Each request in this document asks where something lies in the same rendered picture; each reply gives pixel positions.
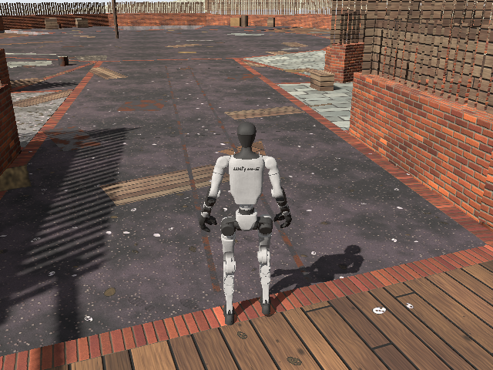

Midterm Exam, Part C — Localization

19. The robot left upper arm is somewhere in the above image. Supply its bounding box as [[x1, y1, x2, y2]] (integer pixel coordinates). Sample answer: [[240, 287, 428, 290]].
[[208, 156, 230, 199]]

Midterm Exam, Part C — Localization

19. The robot left forearm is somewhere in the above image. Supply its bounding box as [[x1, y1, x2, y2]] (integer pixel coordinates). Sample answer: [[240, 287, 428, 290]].
[[201, 187, 216, 217]]

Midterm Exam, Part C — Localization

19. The robot right forearm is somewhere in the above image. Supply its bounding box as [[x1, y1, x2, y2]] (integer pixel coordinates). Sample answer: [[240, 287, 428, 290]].
[[276, 187, 290, 216]]

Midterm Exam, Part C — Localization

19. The robot thigh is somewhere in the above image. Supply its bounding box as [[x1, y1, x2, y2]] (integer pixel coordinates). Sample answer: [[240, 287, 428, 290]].
[[220, 217, 236, 274], [257, 214, 273, 264]]

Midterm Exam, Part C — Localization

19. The robot right hand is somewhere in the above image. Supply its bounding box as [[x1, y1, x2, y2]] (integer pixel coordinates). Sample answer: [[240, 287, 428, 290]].
[[274, 213, 292, 228]]

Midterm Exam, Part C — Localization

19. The left robot thigh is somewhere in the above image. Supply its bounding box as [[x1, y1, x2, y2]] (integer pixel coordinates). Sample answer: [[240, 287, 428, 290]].
[[220, 217, 236, 274]]

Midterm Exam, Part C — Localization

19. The right robot thigh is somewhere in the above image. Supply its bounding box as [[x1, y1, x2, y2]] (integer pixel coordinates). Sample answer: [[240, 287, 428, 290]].
[[257, 214, 273, 264]]

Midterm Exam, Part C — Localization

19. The robot right upper arm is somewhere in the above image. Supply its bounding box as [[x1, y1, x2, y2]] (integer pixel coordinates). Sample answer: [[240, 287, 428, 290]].
[[263, 156, 283, 199]]

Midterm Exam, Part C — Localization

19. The robot left hand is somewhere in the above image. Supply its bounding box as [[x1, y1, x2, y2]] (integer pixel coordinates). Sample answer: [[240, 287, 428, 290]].
[[199, 215, 217, 232]]

